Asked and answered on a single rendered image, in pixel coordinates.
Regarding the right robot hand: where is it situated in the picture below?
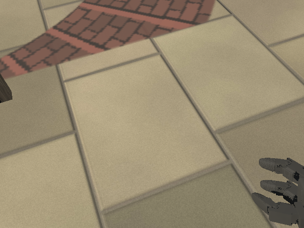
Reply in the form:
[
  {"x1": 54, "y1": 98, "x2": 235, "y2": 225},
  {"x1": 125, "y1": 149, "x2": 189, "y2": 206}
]
[{"x1": 252, "y1": 158, "x2": 304, "y2": 228}]

